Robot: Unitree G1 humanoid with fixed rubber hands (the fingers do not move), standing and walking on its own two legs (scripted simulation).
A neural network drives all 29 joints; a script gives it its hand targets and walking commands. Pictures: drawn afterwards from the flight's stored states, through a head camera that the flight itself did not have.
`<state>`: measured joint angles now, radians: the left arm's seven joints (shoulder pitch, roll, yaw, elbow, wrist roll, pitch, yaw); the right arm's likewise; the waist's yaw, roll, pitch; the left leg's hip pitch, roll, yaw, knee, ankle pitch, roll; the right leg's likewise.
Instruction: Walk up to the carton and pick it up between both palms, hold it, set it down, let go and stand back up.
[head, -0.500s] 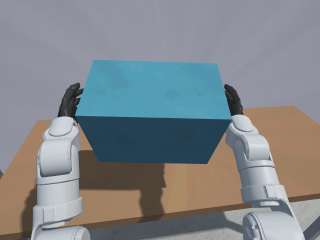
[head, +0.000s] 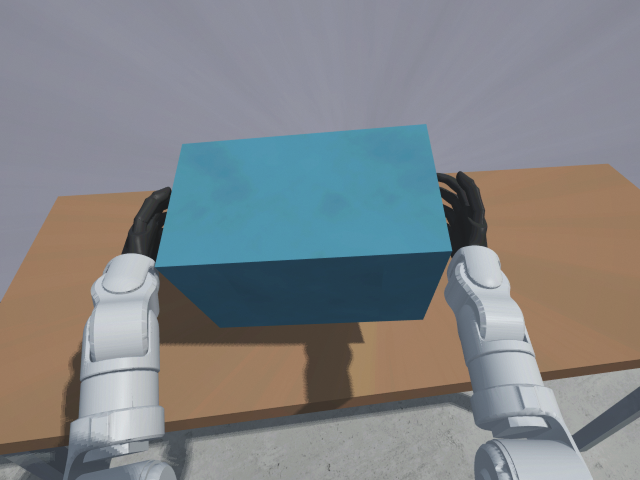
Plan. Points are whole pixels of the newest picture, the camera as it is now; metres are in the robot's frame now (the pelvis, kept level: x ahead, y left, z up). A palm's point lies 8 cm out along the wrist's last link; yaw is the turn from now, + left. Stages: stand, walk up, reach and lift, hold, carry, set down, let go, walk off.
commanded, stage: set down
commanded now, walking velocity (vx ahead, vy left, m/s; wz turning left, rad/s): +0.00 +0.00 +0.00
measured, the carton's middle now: (310, 237) +0.41 -0.02 +0.13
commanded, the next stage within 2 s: none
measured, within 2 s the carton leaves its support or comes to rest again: neither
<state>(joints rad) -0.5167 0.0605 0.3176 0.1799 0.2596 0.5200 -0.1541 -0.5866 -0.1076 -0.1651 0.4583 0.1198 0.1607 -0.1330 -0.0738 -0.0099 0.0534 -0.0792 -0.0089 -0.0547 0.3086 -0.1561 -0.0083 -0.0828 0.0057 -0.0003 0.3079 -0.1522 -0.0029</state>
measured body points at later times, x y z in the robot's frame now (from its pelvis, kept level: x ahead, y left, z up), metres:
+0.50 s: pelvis +0.00 +0.00 +0.00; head -0.03 +0.03 +0.45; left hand +0.38 +0.19 +0.13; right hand +0.35 -0.20 +0.16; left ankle +0.01 +0.13 -0.75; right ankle +0.01 -0.12 -0.75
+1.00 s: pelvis +0.02 +0.00 +0.00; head +0.03 +0.04 +0.45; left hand +0.41 +0.18 +0.10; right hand +0.37 -0.20 +0.13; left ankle +0.01 +0.13 -0.75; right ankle +0.01 -0.12 -0.75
